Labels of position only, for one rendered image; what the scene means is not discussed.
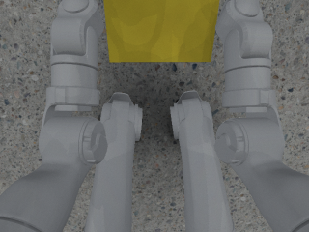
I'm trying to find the left robot forearm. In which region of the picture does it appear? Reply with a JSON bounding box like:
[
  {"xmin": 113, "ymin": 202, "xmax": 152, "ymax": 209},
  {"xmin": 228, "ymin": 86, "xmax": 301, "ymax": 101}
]
[{"xmin": 39, "ymin": 0, "xmax": 104, "ymax": 150}]

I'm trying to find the robot left thigh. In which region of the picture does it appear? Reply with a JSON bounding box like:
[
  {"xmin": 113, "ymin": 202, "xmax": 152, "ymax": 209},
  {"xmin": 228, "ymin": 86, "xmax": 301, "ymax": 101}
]
[{"xmin": 83, "ymin": 100, "xmax": 143, "ymax": 232}]

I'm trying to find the robot right upper arm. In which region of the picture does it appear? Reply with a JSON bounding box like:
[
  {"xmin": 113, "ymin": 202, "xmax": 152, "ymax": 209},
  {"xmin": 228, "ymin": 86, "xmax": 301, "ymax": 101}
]
[{"xmin": 214, "ymin": 117, "xmax": 309, "ymax": 232}]

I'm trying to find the robot left shin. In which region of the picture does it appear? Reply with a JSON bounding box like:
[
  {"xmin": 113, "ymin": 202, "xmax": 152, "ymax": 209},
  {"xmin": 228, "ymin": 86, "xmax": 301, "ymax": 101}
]
[{"xmin": 100, "ymin": 92, "xmax": 134, "ymax": 123}]

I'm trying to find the carton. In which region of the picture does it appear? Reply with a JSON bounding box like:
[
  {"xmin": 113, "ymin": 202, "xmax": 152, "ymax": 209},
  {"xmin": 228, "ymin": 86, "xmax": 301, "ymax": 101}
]
[{"xmin": 103, "ymin": 0, "xmax": 220, "ymax": 63}]

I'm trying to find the right robot forearm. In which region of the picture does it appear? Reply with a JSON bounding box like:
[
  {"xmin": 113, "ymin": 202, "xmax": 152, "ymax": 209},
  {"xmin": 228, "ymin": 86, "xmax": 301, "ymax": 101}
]
[{"xmin": 215, "ymin": 0, "xmax": 285, "ymax": 147}]

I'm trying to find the robot left upper arm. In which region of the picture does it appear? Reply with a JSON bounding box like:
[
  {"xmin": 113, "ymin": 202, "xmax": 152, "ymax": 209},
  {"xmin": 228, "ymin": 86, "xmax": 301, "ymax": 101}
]
[{"xmin": 0, "ymin": 116, "xmax": 108, "ymax": 232}]

